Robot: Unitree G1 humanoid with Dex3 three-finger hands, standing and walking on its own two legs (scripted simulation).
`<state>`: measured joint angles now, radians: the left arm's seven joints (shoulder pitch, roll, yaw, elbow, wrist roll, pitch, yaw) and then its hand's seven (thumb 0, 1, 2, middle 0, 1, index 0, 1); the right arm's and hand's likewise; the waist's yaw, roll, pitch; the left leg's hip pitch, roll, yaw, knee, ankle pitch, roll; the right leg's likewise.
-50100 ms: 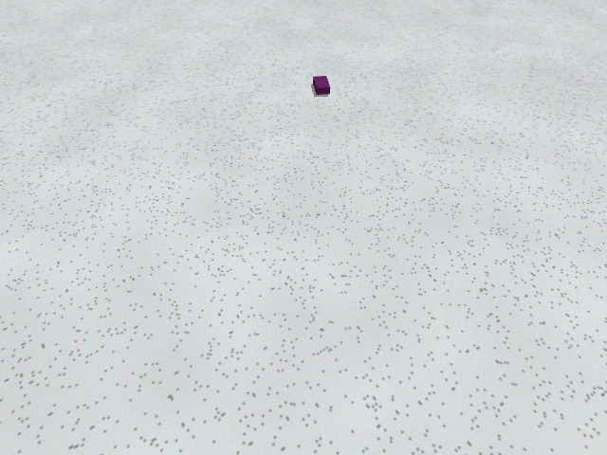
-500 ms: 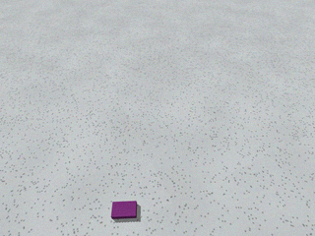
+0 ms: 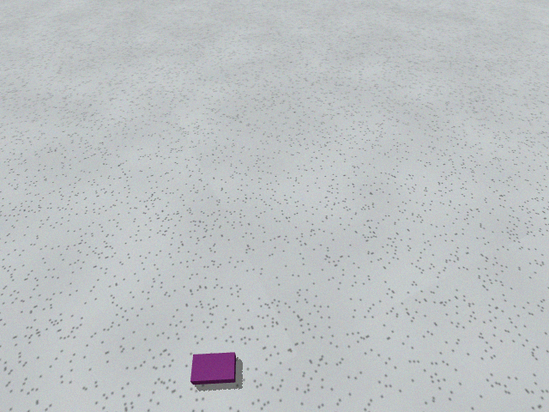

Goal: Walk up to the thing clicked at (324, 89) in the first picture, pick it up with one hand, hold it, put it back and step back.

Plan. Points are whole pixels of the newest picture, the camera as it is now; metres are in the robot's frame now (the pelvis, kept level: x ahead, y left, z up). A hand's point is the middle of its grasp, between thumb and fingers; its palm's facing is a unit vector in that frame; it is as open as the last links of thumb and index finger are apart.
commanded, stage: stand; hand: left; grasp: from above
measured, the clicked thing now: (214, 368) +0.39 +0.22 -0.76
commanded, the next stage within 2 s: step back in 0.90 s
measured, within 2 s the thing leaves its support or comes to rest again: neither
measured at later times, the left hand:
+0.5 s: hand out of the picture +0.08 +0.25 -0.16, palm faces +0.02 -0.94 -0.33, open 7.4 cm
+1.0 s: hand out of the picture +0.07 +0.26 -0.16, palm faces +0.01 -0.93 -0.36, open 7.3 cm
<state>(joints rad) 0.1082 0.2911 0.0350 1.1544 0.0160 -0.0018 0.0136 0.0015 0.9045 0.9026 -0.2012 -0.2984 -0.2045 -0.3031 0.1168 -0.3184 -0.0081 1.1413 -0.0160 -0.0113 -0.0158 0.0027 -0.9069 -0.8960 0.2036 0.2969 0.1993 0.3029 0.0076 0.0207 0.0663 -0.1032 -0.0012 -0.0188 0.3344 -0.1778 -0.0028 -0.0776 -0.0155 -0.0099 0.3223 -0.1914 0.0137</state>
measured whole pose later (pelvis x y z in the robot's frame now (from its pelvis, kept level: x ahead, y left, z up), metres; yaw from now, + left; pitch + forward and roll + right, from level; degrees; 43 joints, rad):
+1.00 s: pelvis -0.01 +0.00 +0.00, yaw +0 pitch -2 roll +0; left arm 0.10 0.34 0.05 1.09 0.00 0.00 0.01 0.00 0.90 0.90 -0.20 -0.30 -0.21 -0.30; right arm 0.09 -0.36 -0.02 1.10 0.00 0.01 0.01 0.00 -0.91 -0.90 0.20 0.30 0.20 0.30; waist 0.00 0.01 0.11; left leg -0.18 0.00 -0.02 0.41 -0.19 0.00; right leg -0.16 -0.01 -0.01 0.40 -0.21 0.01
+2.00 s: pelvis -0.22 +0.02 -0.02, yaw -3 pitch -1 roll +2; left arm 0.14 0.34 0.07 0.81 0.04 0.04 0.01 0.00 0.90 0.90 -0.21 -0.30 -0.21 -0.30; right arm 0.18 -0.43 -0.05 0.90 0.01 0.04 -0.02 0.00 -0.91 -0.90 0.20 0.30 0.20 0.30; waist 0.01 0.03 0.15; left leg -0.41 -0.11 -0.14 1.08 -0.48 -0.03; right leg -0.34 -0.02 0.04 0.57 -0.22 -0.01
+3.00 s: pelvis -0.58 +0.02 -0.03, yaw +1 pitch -4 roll +2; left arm 0.08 0.38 0.07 0.79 0.02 0.08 0.03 0.00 0.90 0.90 -0.20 -0.30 -0.21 -0.30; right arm 0.20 -0.37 -0.04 0.89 -0.04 0.05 0.00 0.00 -0.91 -0.90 0.21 0.30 0.20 0.30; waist 0.00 -0.05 0.21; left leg -0.26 -0.06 0.00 0.68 -0.35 0.03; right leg -0.51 -0.02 0.06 0.86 -0.43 -0.01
